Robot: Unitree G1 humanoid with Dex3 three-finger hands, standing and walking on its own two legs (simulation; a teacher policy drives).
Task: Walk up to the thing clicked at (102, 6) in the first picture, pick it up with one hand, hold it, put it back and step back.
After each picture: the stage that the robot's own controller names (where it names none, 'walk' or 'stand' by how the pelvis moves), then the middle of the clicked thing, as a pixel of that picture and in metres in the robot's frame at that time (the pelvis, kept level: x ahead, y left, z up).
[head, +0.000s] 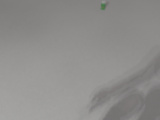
stand; (103, 5) +2.15 -0.38 -0.72
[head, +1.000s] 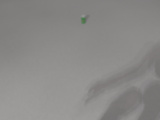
walk; (83, 19) +2.04 +0.05 -0.69
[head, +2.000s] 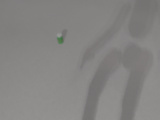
walk; (60, 38) +1.40 +0.32 -0.72
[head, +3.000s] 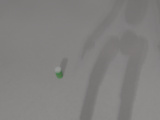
walk; (58, 72) +0.93 +0.29 -0.72
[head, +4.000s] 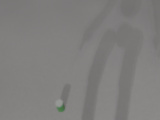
walk; (60, 105) +0.58 +0.25 -0.71
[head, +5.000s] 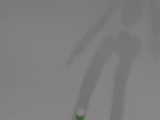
walk; (80, 114) +0.48 -0.02 -0.68
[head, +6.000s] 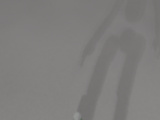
stand; (77, 118) +0.48 +0.06 -0.71
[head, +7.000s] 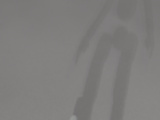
stand; out of the picture +0.46 +0.06 -0.73
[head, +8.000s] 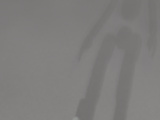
stand; out of the picture +0.45 +0.05 -0.73
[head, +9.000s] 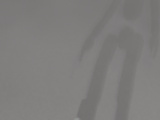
stand; out of the picture +0.44 +0.04 -0.73
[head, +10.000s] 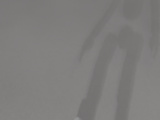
stand; out of the picture +0.44 +0.04 -0.73
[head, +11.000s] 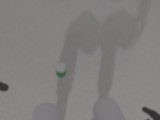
go down; (60, 70) +0.51 +0.06 -0.47
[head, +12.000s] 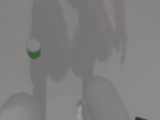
go down; (33, 49) +0.54 +0.10 -0.34
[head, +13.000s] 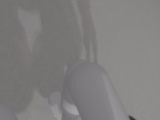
close in; out of the picture +0.53 +0.15 -0.26
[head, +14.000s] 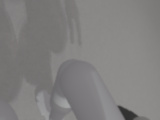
close; out of the picture +0.53 +0.17 -0.29
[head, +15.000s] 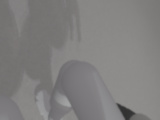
close; out of the picture +0.53 +0.17 -0.29
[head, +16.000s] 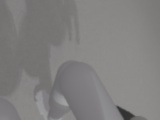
close; out of the picture +0.53 +0.16 -0.30
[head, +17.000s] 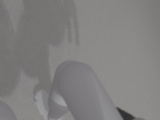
close; out of the picture +0.53 +0.17 -0.30
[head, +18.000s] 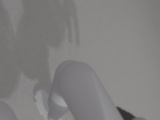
close; out of the picture +0.53 +0.17 -0.30
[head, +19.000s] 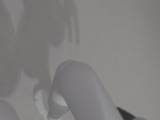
close; out of the picture +0.53 +0.16 -0.30
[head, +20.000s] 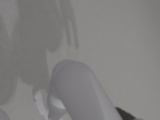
close in; out of the picture +0.53 +0.17 -0.28
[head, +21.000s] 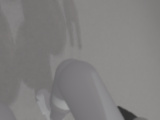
close in; out of the picture +0.53 +0.17 -0.28
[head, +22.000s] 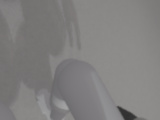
lift; out of the picture +0.53 +0.17 -0.28
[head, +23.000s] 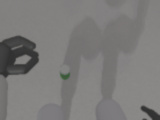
lift; (64, 72) +0.53 +0.06 -0.47
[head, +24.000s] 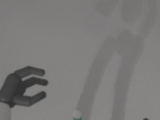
hold; (77, 116) +0.46 +0.03 -0.67
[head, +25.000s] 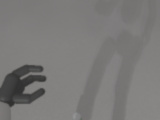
go down; (76, 119) +0.47 +0.04 -0.68
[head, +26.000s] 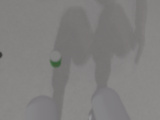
crouch; (55, 59) +0.54 +0.07 -0.41
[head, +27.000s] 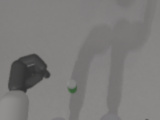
hold; (72, 86) +0.51 +0.06 -0.55
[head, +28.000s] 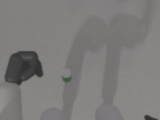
crouch; (66, 75) +0.51 +0.06 -0.50
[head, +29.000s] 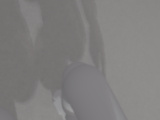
lower; out of the picture +0.54 +0.14 -0.27
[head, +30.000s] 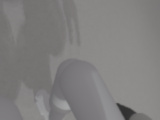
hold; out of the picture +0.54 +0.17 -0.27
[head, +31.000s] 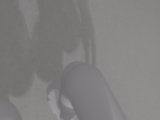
hold; out of the picture +0.54 +0.16 -0.29
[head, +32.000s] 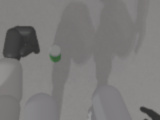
lower; (55, 53) +0.55 +0.06 -0.40
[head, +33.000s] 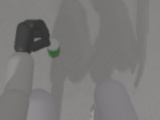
hold; (53, 48) +0.55 +0.07 -0.33
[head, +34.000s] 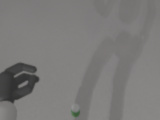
hold; (75, 110) +0.49 +0.03 -0.65
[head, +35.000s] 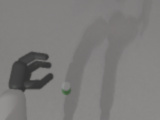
lower; (66, 88) +0.50 +0.05 -0.60
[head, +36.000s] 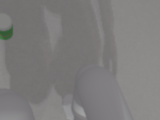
lower; (3, 27) +0.56 +0.13 -0.26
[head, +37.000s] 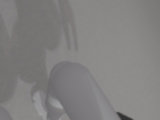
lower; out of the picture +0.55 +0.17 -0.29
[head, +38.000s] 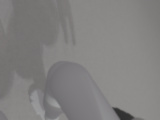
lower; out of the picture +0.54 +0.17 -0.30
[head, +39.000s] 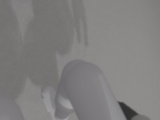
stand; out of the picture +0.55 +0.16 -0.28
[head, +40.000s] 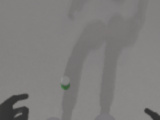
stand; (65, 82) +0.51 +0.06 -0.55
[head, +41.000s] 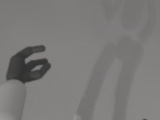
crouch; out of the picture +0.48 +0.02 -0.68
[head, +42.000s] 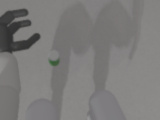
lower; (53, 58) +0.54 +0.06 -0.44
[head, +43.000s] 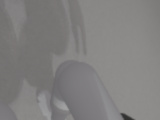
lower; out of the picture +0.55 +0.17 -0.28
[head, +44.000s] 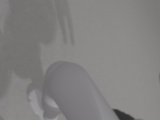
lower; out of the picture +0.55 +0.17 -0.30
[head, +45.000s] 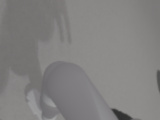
lower; out of the picture +0.54 +0.18 -0.30
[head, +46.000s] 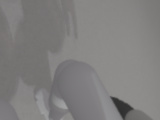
withdraw; out of the picture +0.55 +0.17 -0.28
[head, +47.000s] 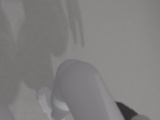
stand; out of the picture +0.55 +0.17 -0.27
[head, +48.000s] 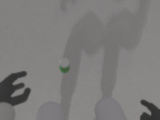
stand; (64, 65) +0.54 +0.06 -0.47
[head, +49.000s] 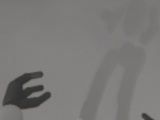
hold; out of the picture +0.48 +0.01 -0.67
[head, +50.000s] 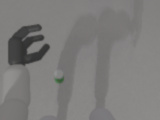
lower; (59, 76) +0.53 +0.05 -0.55
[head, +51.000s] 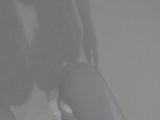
lower; out of the picture +0.56 +0.15 -0.27
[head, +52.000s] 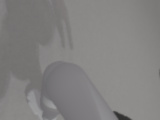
lower; out of the picture +0.55 +0.18 -0.30
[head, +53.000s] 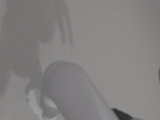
lower; out of the picture +0.55 +0.18 -0.30
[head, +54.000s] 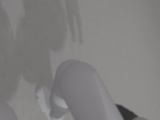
withdraw; out of the picture +0.56 +0.17 -0.28
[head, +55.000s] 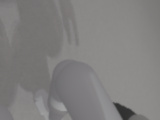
withdraw; out of the picture +0.56 +0.17 -0.27
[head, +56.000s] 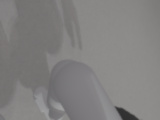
stand; out of the picture +0.56 +0.17 -0.28
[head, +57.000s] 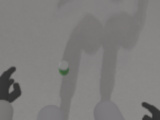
stand; (63, 68) +0.54 +0.06 -0.49
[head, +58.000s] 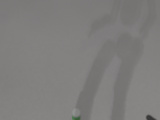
stand; (76, 115) +0.48 +0.03 -0.66
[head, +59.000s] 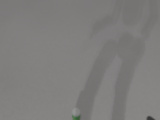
stand; (76, 114) +0.49 +0.04 -0.66
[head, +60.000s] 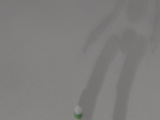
stand; (78, 112) +0.50 +0.04 -0.69
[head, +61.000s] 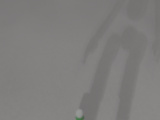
stand; (79, 115) +0.50 +0.05 -0.72
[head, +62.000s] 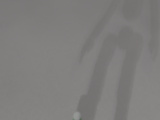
stand; (77, 118) +0.48 +0.05 -0.73
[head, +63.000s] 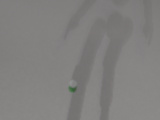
walk; (72, 86) +0.59 +0.00 -0.70
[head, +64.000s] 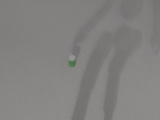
walk; (71, 61) +0.90 +0.03 -0.70
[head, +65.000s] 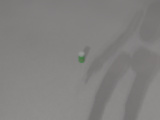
walk; (81, 57) +1.14 +0.06 -0.71
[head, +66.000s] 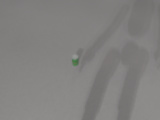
stand; (75, 60) +1.09 +0.05 -0.72
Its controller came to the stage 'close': yes
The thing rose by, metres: 0.00
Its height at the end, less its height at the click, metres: +0.00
